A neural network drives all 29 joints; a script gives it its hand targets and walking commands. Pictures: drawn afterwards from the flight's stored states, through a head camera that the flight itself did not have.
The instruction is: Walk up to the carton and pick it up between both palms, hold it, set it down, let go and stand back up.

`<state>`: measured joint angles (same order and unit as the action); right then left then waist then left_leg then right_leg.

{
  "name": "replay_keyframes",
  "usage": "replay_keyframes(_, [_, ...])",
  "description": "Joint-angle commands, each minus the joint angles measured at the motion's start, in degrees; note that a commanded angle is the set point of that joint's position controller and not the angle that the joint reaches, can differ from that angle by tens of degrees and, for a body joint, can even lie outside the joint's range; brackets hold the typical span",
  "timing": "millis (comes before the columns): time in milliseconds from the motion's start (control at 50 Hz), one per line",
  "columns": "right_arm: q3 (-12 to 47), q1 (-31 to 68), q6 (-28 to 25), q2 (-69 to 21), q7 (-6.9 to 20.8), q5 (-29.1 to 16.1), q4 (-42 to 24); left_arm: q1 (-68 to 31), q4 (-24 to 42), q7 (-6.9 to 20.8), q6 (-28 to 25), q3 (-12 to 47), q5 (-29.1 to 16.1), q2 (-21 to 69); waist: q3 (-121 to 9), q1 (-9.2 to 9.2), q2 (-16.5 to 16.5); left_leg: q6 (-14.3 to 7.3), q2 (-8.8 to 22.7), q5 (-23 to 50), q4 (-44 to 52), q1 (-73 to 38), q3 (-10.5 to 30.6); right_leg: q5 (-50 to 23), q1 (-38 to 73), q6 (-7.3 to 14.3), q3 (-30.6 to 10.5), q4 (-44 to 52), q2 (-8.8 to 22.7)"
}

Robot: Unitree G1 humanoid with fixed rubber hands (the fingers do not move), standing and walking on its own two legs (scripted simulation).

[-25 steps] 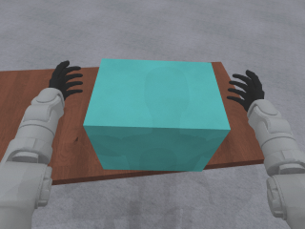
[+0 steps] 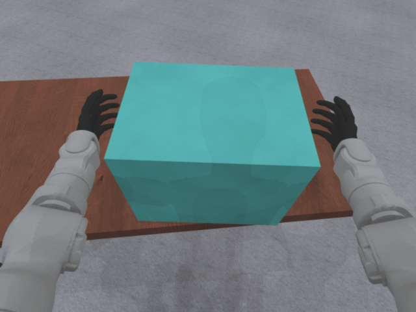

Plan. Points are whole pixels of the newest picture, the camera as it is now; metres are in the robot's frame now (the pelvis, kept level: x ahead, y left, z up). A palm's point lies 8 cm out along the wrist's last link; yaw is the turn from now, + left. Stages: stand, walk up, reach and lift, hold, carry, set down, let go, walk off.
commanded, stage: reach and lift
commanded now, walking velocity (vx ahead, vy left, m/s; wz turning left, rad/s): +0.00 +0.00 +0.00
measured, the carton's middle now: (210, 149) +0.43 +0.02 +0.03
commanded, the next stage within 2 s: none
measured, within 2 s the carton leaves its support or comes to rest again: neither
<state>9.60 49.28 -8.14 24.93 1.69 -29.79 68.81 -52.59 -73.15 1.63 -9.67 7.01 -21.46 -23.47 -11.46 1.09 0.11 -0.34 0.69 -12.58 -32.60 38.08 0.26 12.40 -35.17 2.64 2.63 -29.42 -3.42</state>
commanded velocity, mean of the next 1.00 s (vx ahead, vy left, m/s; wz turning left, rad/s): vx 0.00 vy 0.00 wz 0.00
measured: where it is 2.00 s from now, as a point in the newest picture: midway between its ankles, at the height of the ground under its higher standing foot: outside the picture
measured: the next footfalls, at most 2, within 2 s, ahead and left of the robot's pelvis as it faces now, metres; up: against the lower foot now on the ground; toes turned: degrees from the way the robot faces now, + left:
none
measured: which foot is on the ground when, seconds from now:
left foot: down 0.00-1.00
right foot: down 0.00-1.00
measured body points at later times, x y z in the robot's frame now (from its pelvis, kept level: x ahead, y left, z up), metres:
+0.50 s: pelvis -0.01 -0.01 -0.01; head +0.06 +0.01 +0.44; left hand +0.45 +0.23 +0.08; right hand +0.45 -0.19 +0.08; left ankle +0.02 +0.11 -0.73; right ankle +0.00 -0.09 -0.73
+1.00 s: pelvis -0.01 +0.00 +0.00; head +0.06 +0.01 +0.44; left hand +0.45 +0.22 +0.08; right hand +0.44 -0.19 +0.07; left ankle +0.02 +0.11 -0.73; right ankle +0.00 -0.09 -0.73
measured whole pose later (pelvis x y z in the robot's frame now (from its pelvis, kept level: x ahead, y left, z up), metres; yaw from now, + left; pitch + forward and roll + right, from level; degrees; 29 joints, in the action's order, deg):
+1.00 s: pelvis -0.01 +0.00 +0.00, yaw +0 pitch +19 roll -1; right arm 5.4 52.1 -9.5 15.7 -2.3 -23.6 72.1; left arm -55.5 -78.7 -0.8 -14.4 6.0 -18.1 -18.6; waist -12.9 -0.4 0.1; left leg -0.5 0.6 -11.7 -32.6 40.2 0.3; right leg 11.5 -37.3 2.6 3.3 -29.5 -3.0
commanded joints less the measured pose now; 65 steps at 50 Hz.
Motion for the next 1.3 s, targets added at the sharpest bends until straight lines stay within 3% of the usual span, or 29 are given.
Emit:
replay_keyframes(0, [-0.9, 26.9, -2.7, 11.3, -0.3, -0.8, -7.7, -28.9, 8.7, 0.0, -3.6, -1.3, -1.0, -10.5, -38.6, -0.3, 0.1, 1.6, 0.3, 21.1, -2.6, -20.5, 0.3, -21.4, 8.0, -5.9, 0.0, -0.7, 2.0])
replay_keyframes(140, [-0.2, 28.3, -2.7, 9.1, -1.1, -1.1, -6.1, -30.1, 4.8, 0.2, -4.9, -0.6, -1.1, -10.3, -38.1, -0.28, 0.6, 0.7, -0.4, 14.4, -1.5, -13.3, -0.4, -18.0, 10.2, -6.2, -1.5, -2.2, 3.0])
replay_keyframes(300, [-1.9, 30.2, -2.6, 4.0, -2.3, 2.3, -5.9, -31.5, 2.1, -0.4, -5.9, 0.9, -1.0, -5.9, -36.8, -1.15, -0.2, 0.8, -0.1, 10.8, -1.4, -11.5, -0.2, -12.9, 7.3, -5.2, -1.4, -2.2, 3.7])
replay_keyframes(520, [-6.9, 29.9, -4.4, 2.6, -5.0, 7.9, -4.9, -30.8, 3.2, -1.4, -6.6, -2.8, 3.4, -2.3, -39.1, -2.58, -2.3, 3.7, 0.2, 18.4, -1.9, -18.4, -0.5, -19.1, 8.5, -4.0, -0.2, -0.9, 2.6])
replay_keyframes(660, [-6.1, 29.1, -3.9, 1.2, -4.2, 7.3, -5.1, -30.0, 5.2, -2.3, -6.1, -3.3, 4.2, -0.4, -37.4, -1.52, -3.3, 4.1, 0.8, 21.5, -1.7, -22.9, 0.3, -16.5, 5.8, -3.4, 0.5, 0.7, 2.2])
replay_keyframes(680, [-6.9, 28.5, -3.8, 2.2, -4.6, 6.8, -3.2, -29.7, 4.4, -2.3, -5.7, -1.1, 3.7, -0.8, -36.6, -4.28, -3.3, 4.2, 1.3, 22.0, -2.1, -23.9, 1.0, -18.0, 5.5, -3.3, 0.4, 1.7, 2.1])
replay_keyframes(720, [-4.6, 27.7, -4.2, 0.3, -4.8, 5.0, -3.7, -28.3, 5.1, -2.1, -5.7, -1.4, 3.3, 0.8, -36.5, -2.92, -3.6, 4.3, 1.2, 24.9, -2.8, -24.8, 1.4, -20.9, 5.9, -3.4, 0.2, 1.6, 2.1])
replay_keyframes(820, [-3.8, 27.9, -4.1, -0.4, -3.7, 4.5, -2.9, -28.6, 5.1, -2.4, -6.4, -1.8, 4.8, 0.7, -33.1, -1.93, -4.1, 3.8, 1.4, 22.2, -1.5, -25.0, 1.4, -15.8, 3.4, -3.3, 0.2, 2.6, 2.3])
replay_keyframes(860, [-3.7, 28.1, -4.1, -1.0, -4.0, 5.4, -5.4, -28.3, 4.3, -2.3, -6.9, -2.3, 4.4, 0.7, -34.5, -1.47, -2.1, 3.0, 1.3, 20.4, -1.5, -23.1, 1.1, -16.3, 5.3, -3.8, -0.2, 2.3, 2.6])
replay_keyframes(920, [-5.1, 29.0, -4.1, -1.5, -4.1, 6.3, -6.4, -29.3, 3.9, -2.4, -7.4, -0.8, 3.5, 1.9, -35.8, -2.61, -3.2, 3.0, 1.4, 18.3, -1.0, -21.8, 1.2, -14.9, 4.8, -3.5, 0.0, 2.1, 3.0])
replay_keyframes(980, [-6.2, 29.8, -4.1, -2.0, -4.4, 8.3, -6.9, -29.7, 2.1, -2.4, -7.7, -0.9, 3.0, 2.5, -35.5, -2.81, -1.2, 2.6, 1.2, 17.6, -1.4, -20.9, 1.1, -14.4, 4.7, -3.5, 0.1, 1.9, 2.9])
replay_keyframes(1000, [-7.3, 30.5, -4.3, -1.5, -4.6, 8.6, -7.0, -30.9, 3.0, -2.5, -8.0, -0.2, 2.7, 2.9, -36.4, -3.53, -2.4, 3.2, 1.3, 17.9, -1.5, -21.8, 1.4, -14.2, 3.8, -3.4, 0.4, 1.8, 2.9])
replay_keyframes(1100, [-6.9, 29.9, -3.7, -3.1, -4.5, 8.8, -3.9, -30.8, 0.6, -2.6, -8.0, -0.3, 3.2, 3.3, -34.2, -3.6, -2.4, 2.6, 1.3, 16.9, -1.4, -21.2, 1.5, -12.1, 3.0, -3.2, 0.2, 2.4, 3.0])
replay_keyframes(1140, [-6.7, 30.1, -3.9, -4.2, -4.7, 8.8, -3.7, -30.7, 0.3, -2.5, -8.3, -1.1, 3.5, 3.5, -34.9, -3.1, -1.8, 2.6, 1.3, 16.6, -1.4, -20.3, 1.4, -12.2, 4.1, -3.4, -0.1, 2.1, 3.3])
replay_keyframes(1160, [-6.6, 32.1, -4.2, -4.0, -3.6, 9.2, -11.6, -33.3, 5.8, -3.2, -9.1, -1.3, 1.8, 4.3, -40.1, 0.27, -2.9, 3.0, 1.0, 16.7, -1.0, -19.2, 0.1, -9.7, 2.3, -3.1, 0.2, 0.6, 3.4])
replay_keyframes(1180, [-7.2, 31.9, -3.8, -3.5, -3.3, 9.5, -9.9, -32.9, 4.4, -3.6, -8.7, -0.9, 2.0, 4.1, -40.3, -1.2, -2.1, 2.9, 1.4, 16.7, -1.2, -20.8, 0.6, -10.0, 3.0, -3.0, 0.6, 0.3, 3.1])
replay_keyframes(1280, [-7.6, 31.3, -2.9, -5.2, -3.2, 10.4, -6.0, -32.7, 2.7, -3.2, -8.1, -1.0, 2.6, 5.4, -36.7, -2.0, -1.6, 2.5, 1.1, 16.4, -2.0, -18.7, 1.0, -11.6, 3.2, -3.0, -0.4, -0.1, 3.9])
